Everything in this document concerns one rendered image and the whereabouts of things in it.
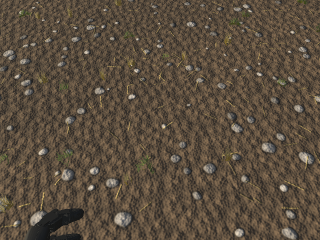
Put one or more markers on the left robot hand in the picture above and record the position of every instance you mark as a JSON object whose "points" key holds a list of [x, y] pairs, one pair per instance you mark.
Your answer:
{"points": [[51, 222]]}

